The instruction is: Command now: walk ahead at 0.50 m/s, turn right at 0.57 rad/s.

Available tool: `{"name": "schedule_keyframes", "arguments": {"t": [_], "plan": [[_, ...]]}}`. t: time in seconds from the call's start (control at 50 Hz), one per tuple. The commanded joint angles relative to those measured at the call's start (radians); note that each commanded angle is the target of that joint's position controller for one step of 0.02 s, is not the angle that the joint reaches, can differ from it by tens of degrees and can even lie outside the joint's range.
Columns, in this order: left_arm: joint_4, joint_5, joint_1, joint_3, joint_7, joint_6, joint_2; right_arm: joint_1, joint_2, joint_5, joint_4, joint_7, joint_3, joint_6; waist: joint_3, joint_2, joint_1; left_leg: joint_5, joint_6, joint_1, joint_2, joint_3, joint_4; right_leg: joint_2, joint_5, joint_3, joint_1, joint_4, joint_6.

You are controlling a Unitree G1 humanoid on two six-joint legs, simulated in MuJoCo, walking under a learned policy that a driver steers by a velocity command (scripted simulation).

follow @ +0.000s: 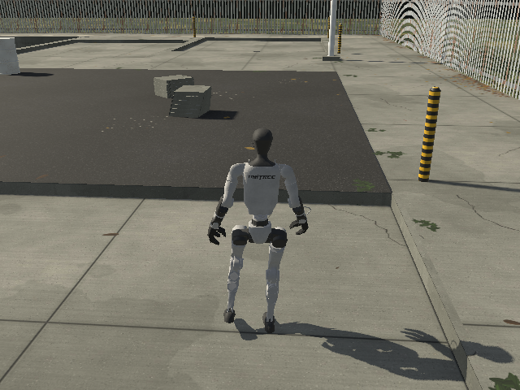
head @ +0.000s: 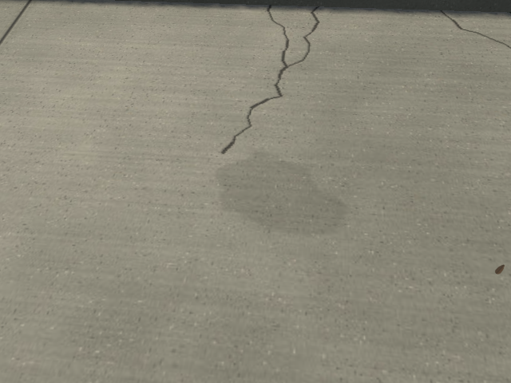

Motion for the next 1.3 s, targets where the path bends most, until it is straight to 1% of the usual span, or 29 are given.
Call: {"name": "schedule_keyframes", "arguments": {"t": [0.02, 0.1, 0.18, 0.24, 0.28, 0.3, 0.32, 0.34, 0.36, 0.38, 0.4, 0.44, 0.56, 0.64, 0.72, 0.76, 0.8, 0.82, 0.84, 0.86, 0.88, 0.9, 0.94, 0.98, 1.04, 1.12, 1.18, 1.26, 1.3], "plan": [[-0.081, -0.002, -0.029, 0.040, 0.024, -0.023, 0.164, 0.009, -0.075, -0.011, -0.058, -0.004, -0.022, 0.008, -0.087, -0.056, -0.037, 0.121, -0.038, -0.062, 0.002, 0.009, -0.136, -0.238, 0.260, 0.256, 0.063, -0.201, -0.180], [-0.069, -0.010, 0.021, 0.043, 0.040, -0.010, 0.171, -0.138, -0.040, -0.002, -0.093, 0.009, -0.003, 0.001, -0.057, -0.100, 0.022, 0.364, -0.053, 0.006, -0.057, 0.017, -0.444, -0.181, 0.136, 0.210, 0.019, -0.187, -0.119], [-0.049, -0.017, 0.080, 0.045, 0.045, 0.002, 0.168, -0.207, -0.072, 0.014, -0.116, 0.030, -0.009, -0.016, -0.049, -0.111, 0.046, 0.386, -0.037, 0.050, -0.087, -0.009, -0.572, -0.219, 0.054, 0.299, 0.081, -0.123, -0.103], [-0.052, -0.012, 0.070, 0.048, 0.051, 0.010, 0.167, -0.153, -0.108, 0.017, -0.106, 0.037, -0.024, -0.030, -0.057, -0.147, 0.007, 0.269, 0.004, 0.115, -0.089, -0.019, -0.607, -0.249, 0.082, 0.380, 0.143, -0.031, -0.080], [-0.068, -0.006, 0.050, 0.030, 0.046, 0.011, 0.113, 0.028, -0.152, 0.002, -0.064, 0.027, -0.048, -0.041, -0.164, -0.130, -0.088, 0.253, 0.066, 0.398, -0.050, -0.025, -0.644, -0.171, 0.147, 0.337, 0.093, 0.173, -0.030], [-0.087, 0.015, 0.075, 0.006, 0.044, 0.010, 0.053, 0.177, -0.207, -0.009, -0.051, 0.018, -0.060, -0.039, -0.317, 0.006, -0.134, 0.173, 0.121, 0.662, 0.127, -0.209, -0.630, -0.095, -0.051, 0.240, -0.040, 0.462, 0.010], [-0.120, -0.026, 0.210, -0.005, 0.043, 0.000, 0.021, 0.229, -0.267, -0.017, -0.014, 0.028, -0.074, -0.025, -0.391, 0.373, -0.057, -0.102, 0.273, 0.902, 0.317, -0.704, -0.760, 0.010, -0.447, 0.147, -0.394, 0.756, 0.063], [-0.086, -0.035, 0.186, 0.014, 0.047, 0.002, 0.136, 0.187, -0.158, 0.006, -0.037, 0.032, -0.050, -0.022, -0.295, 0.219, -0.082, -0.298, 0.247, 0.842, 0.307, -0.713, -0.801, -0.075, -0.392, 0.176, -0.498, 0.871, 0.077], [-0.100, -0.027, 0.076, 0.028, 0.045, 0.007, 0.181, 0.145, -0.106, 0.009, -0.044, 0.026, -0.035, -0.015, -0.180, 0.124, -0.108, -0.236, 0.206, 0.727, 0.265, -0.537, -0.807, -0.105, -0.296, 0.146, -0.517, 0.886, 0.084], [-0.108, -0.016, 0.030, 0.028, 0.047, 0.011, 0.168, 0.102, -0.093, -0.001, -0.046, 0.025, -0.027, -0.009, -0.122, 0.052, -0.091, -0.086, 0.188, 0.616, 0.224, -0.410, -0.818, -0.139, -0.226, 0.120, -0.481, 0.867, 0.091], [-0.121, -0.007, -0.003, 0.031, 0.043, 0.010, 0.155, 0.079, -0.074, -0.005, -0.036, 0.022, -0.022, -0.005, -0.075, 0.047, -0.079, 0.029, 0.187, 0.539, 0.190, -0.319, -0.836, -0.166, -0.181, 0.120, -0.466, 0.820, 0.095], [-0.128, -0.020, 0.009, 0.028, 0.031, 0.019, 0.116, 0.071, -0.062, -0.008, -0.021, 0.017, -0.018, -0.011, -0.065, 0.094, -0.055, 0.131, 0.181, 0.469, 0.152, -0.193, -0.879, -0.200, -0.143, 0.100, -0.404, 0.768, 0.097], [-0.176, -0.014, -0.079, 0.012, 0.017, 0.028, 0.065, 0.087, -0.121, -0.001, 0.023, 0.011, -0.036, -0.012, -0.038, 0.046, -0.062, 0.341, 0.211, 0.490, 0.161, 0.016, -0.936, -0.223, 0.031, 0.063, -0.472, 0.553, 0.123], [-0.206, -0.009, -0.204, -0.008, -0.005, 0.010, 0.027, 0.136, -0.143, 0.009, 0.057, 0.011, -0.036, 0.002, -0.006, 0.024, -0.109, 0.394, 0.191, 0.493, 0.136, 0.130, -0.940, -0.190, 0.174, -0.005, -0.390, 0.318, 0.102], [-0.244, -0.010, -0.283, -0.008, -0.022, 0.002, 0.043, 0.197, -0.179, 0.034, 0.103, 0.016, -0.043, 0.024, 0.026, 0.034, -0.110, 0.500, 0.184, 0.601, 0.187, 0.146, -0.905, -0.153, 0.087, -0.042, -0.363, 0.190, 0.058], [-0.241, -0.001, -0.232, 0.010, -0.023, 0.003, 0.082, 0.189, -0.208, 0.042, 0.114, 0.011, -0.048, 0.035, -0.026, 0.072, -0.053, 0.812, 0.165, 0.643, 0.194, 0.172, -0.788, -0.102, 0.006, -0.083, -0.241, 0.153, 0.019], [-0.162, 0.000, 0.039, 0.059, -0.008, 0.010, 0.168, 0.179, -0.189, 0.037, 0.118, 0.001, -0.034, 0.042, -0.186, 0.059, 0.099, 0.897, 0.109, 0.500, 0.132, 0.239, -0.448, -0.057, 0.097, -0.089, 0.190, 0.088, -0.037], [-0.134, 0.006, 0.186, 0.082, 0.012, 0.020, 0.259, 0.199, -0.112, 0.003, 0.082, 0.002, -0.005, 0.033, -0.321, -0.100, 0.128, 0.476, 0.059, 0.181, 0.057, 0.259, -0.096, -0.272, 0.110, 0.222, 0.545, 0.118, -0.119], [-0.140, 0.001, 0.162, 0.074, 0.009, 0.012, 0.295, 0.291, -0.036, 0.000, 0.078, 0.016, 0.026, 0.011, -0.466, -0.257, 0.040, -0.295, 0.028, -0.068, -0.099, 0.099, 0.172, -0.477, -0.015, 0.694, 0.696, -0.018, -0.264], [-0.143, 0.001, 0.147, 0.048, 0.002, 0.002, 0.198, 0.186, -0.138, 0.037, 0.077, 0.026, -0.002, -0.003, -0.410, -0.141, 0.092, -0.272, 0.037, -0.163, -0.056, -0.015, 0.246, -0.458, -0.066, 0.648, 0.643, -0.071, -0.229], [-0.135, 0.002, 0.092, 0.037, -0.001, -0.007, 0.173, 0.103, -0.148, 0.056, 0.043, 0.030, -0.005, -0.012, -0.250, -0.134, 0.078, -0.186, 0.049, -0.211, -0.018, 0.010, 0.224, -0.417, 0.013, 0.480, 0.500, -0.091, -0.192], [-0.130, 0.001, 0.031, 0.029, -0.001, -0.011, 0.148, 0.080, -0.131, 0.041, 0.045, 0.022, -0.002, -0.016, -0.177, -0.075, 0.038, -0.098, 0.050, -0.185, 0.022, 0.018, 0.155, -0.369, 0.093, 0.374, 0.366, -0.109, -0.162], [-0.136, 0.016, -0.038, 0.015, -0.003, -0.021, 0.100, 0.120, -0.122, 0.022, 0.064, 0.021, -0.007, 0.000, -0.124, -0.096, -0.029, 0.001, 0.036, -0.075, 0.060, 0.007, 0.079, -0.317, 0.196, 0.263, 0.193, -0.175, -0.147], [-0.123, 0.011, -0.048, 0.017, -0.001, -0.036, 0.103, 0.149, -0.087, 0.019, 0.078, 0.021, -0.002, 0.021, -0.114, -0.089, -0.054, 0.041, 0.015, -0.042, 0.064, 0.015, 0.032, -0.312, 0.230, 0.218, 0.130, -0.231, -0.163], [-0.089, 0.011, -0.022, 0.023, 0.010, -0.047, 0.127, 0.061, -0.071, 0.005, 0.051, 0.015, 0.004, 0.034, -0.055, -0.070, -0.044, 0.170, -0.016, -0.114, 0.065, 0.016, -0.112, -0.300, 0.262, 0.145, 0.107, -0.276, -0.160], [-0.055, 0.019, -0.005, 0.021, 0.026, -0.040, 0.140, -0.049, -0.038, 0.009, 0.032, 0.033, 0.021, 0.020, -0.012, -0.072, -0.004, 0.413, -0.008, -0.050, 0.017, 0.056, -0.399, -0.248, 0.342, -0.004, 0.095, -0.273, -0.098], [-0.011, 0.022, 0.037, 0.023, 0.034, -0.033, 0.151, -0.096, -0.040, 0.014, 0.013, 0.051, 0.023, 0.014, -0.029, -0.077, 0.020, 0.492, 0.014, 0.025, -0.028, 0.064, -0.493, -0.271, 0.436, -0.053, 0.147, -0.231, -0.071], [0.001, 0.006, -0.012, 0.034, 0.055, -0.006, 0.177, -0.041, -0.109, 0.002, -0.002, 0.073, -0.005, 0.017, -0.075, -0.109, -0.032, 0.314, 0.069, 0.060, -0.081, 0.074, -0.542, -0.310, 0.627, -0.063, 0.286, -0.042, -0.020], [-0.013, 0.011, -0.008, 0.030, 0.072, 0.014, 0.162, 0.133, -0.182, -0.005, 0.037, 0.067, -0.043, 0.016, -0.181, -0.043, -0.110, 0.505, 0.111, 0.307, -0.111, 0.071, -0.624, -0.221, 0.618, -0.124, 0.234, 0.296, 0.056]]}}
